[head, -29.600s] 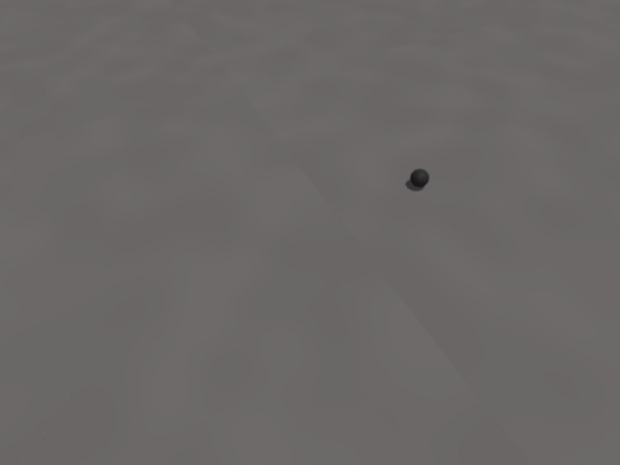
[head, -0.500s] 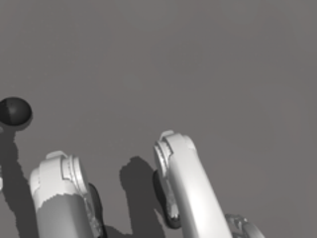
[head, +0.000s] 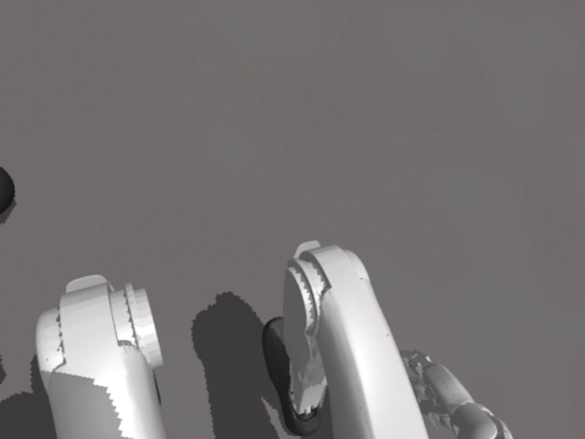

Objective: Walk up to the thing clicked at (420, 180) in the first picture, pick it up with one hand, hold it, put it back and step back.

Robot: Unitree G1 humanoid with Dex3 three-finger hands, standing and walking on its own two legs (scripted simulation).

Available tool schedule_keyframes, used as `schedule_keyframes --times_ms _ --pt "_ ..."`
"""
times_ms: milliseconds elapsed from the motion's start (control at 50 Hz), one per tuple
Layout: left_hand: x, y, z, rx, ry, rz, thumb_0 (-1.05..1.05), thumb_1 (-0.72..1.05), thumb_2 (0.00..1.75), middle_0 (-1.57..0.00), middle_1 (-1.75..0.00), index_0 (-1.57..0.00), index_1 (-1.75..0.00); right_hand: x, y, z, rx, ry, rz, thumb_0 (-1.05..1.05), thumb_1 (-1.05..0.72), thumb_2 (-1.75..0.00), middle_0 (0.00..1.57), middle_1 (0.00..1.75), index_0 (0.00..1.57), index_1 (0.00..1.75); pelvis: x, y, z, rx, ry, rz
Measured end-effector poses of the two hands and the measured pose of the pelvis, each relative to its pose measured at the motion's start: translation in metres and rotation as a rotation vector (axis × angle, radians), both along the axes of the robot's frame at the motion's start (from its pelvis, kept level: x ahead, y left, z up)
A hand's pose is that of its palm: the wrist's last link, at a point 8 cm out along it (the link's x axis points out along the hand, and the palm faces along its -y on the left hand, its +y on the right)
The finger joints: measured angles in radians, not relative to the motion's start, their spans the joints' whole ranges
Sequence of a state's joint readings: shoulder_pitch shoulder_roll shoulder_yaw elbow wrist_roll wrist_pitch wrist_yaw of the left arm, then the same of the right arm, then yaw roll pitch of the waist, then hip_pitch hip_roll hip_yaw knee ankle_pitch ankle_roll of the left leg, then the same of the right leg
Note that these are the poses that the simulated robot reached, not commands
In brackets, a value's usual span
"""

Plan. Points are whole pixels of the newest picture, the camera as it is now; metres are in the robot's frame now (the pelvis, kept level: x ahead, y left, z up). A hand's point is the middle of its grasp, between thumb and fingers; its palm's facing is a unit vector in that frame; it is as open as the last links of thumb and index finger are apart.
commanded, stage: rest palm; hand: left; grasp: from above
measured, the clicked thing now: out of the picture +0.45 +0.36 -0.26
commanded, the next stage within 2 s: close in 0.60 s
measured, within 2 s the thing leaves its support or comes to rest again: neither
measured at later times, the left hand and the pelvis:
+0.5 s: hand out of the picture +0.43 +0.36 -0.21, palm faces -0.45 -0.17 -0.88, open 14.3 cm; pelvis +0.00 +0.00 +0.01, yaw -2 degrees
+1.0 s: hand out of the picture +0.44 +0.37 -0.22, palm faces -0.41 -0.14 -0.90, open 13.3 cm; pelvis +0.00 +0.00 +0.00, yaw -3 degrees
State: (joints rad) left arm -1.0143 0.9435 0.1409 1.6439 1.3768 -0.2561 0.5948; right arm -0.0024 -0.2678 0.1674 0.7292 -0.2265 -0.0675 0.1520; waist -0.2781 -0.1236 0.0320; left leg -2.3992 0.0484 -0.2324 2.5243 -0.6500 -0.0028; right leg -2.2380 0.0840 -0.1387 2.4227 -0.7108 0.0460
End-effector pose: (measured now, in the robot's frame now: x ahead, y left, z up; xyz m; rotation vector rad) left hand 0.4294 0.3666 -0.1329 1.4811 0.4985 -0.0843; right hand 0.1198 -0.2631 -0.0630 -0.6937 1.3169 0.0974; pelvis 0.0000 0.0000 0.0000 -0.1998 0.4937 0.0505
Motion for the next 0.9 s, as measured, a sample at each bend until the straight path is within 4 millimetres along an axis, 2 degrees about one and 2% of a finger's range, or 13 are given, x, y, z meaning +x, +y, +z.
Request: schedule_keyframes --times_ms 180,280,360,460,600,740,900 --pt "0.02 -0.006 -0.007 0.034 0.086 0.075 0.0 -0.5 0.95 -0.08 -1.04 -0.08 -1.02 -0.044 0.011 -0.009 0.087 0.088 -0.061 0.0 -0.9 -0.9 0.2 0.3 0.2 0.3 0.004 -0.002 0.003 0.005 0.013 -0.014" --pt "0.017 -0.003 -0.012 -0.002 0.119 0.11 0.0 -0.5 0.95 -0.07 -1.04 -0.08 -1.02 -0.065 0.012 -0.007 0.104 0.151 -0.087 0.0 -0.91 -0.9 0.2 0.3 0.21 0.3 0.005 -0.004 0.007 0.007 0.012 -0.018" --pt "0.012 0.0 -0.014 -0.027 0.132 0.099 0.0 -0.52 0.96 -0.07 -1.03 -0.08 -1.01 -0.072 0.008 -0.003 0.093 0.185 -0.08 0.0 -0.9 -0.9 0.2 0.3 0.21 0.3 0.004 -0.005 0.008 0.005 0.004 -0.02" --pt "0.007 0.001 -0.015 -0.05 0.12 0.056 0.0 -0.53 0.98 -0.08 -1.01 -0.07 -1.0 -0.069 0.0 0.004 0.06 0.186 -0.043 0.0 -0.9 -0.9 0.2 0.3 0.21 0.3 0.002 -0.005 0.007 -0.003 -0.018 -0.023" --pt "-0.001 -0.001 -0.019 -0.061 0.086 0.008 0.0 -0.53 0.99 -0.08 -1.0 -0.07 -0.99 -0.052 -0.005 0.011 0.017 0.145 0.021 0.0 -0.9 -0.9 0.2 0.3 0.2 0.3 -0.001 -0.003 0.005 -0.015 -0.041 -0.025" --pt "-0.001 0.001 -0.024 -0.037 0.051 0.015 0.0 -0.51 1.0 -0.08 -1.0 -0.07 -0.99 -0.036 0.0 0.014 0.01 0.093 0.069 0.0 -0.9 -0.9 0.2 0.3 0.2 0.3 -0.002 -0.001 0.001 -0.022 -0.047 -0.028" --pt "0.006 0.003 -0.029 -0.002 0.061 0.04 0.0 -0.41 0.95 -0.12 -1.04 -0.13 -1.01 -0.034 0.01 0.011 0.04 0.081 0.08 0.0 -0.9 -0.9 0.2 0.3 0.2 0.3 -0.001 0.001 0.0 -0.031 -0.044 -0.03"
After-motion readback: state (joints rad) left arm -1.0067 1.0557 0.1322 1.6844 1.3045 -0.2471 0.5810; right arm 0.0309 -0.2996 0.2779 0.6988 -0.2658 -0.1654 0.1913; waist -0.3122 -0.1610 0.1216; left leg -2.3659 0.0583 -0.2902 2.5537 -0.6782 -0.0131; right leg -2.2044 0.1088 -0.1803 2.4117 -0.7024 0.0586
